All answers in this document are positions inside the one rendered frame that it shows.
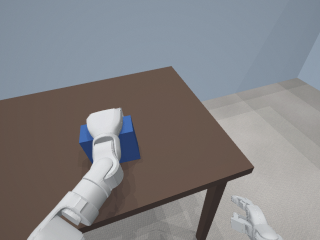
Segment table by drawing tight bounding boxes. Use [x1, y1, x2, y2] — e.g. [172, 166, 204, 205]
[0, 66, 254, 240]

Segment left robot hand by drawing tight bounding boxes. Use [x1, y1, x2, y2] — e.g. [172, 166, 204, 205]
[86, 107, 124, 139]

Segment sponge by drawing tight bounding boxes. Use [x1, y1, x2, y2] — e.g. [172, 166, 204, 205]
[79, 115, 141, 164]

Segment left robot upper arm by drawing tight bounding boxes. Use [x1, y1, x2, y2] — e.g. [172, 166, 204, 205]
[34, 215, 86, 240]

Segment robot left forearm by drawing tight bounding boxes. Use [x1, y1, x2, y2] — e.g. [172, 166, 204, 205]
[27, 133, 124, 240]

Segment right robot hand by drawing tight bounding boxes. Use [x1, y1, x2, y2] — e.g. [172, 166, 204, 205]
[231, 195, 269, 240]

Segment robot right forearm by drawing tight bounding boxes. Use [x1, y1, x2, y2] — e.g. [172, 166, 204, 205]
[252, 223, 284, 240]

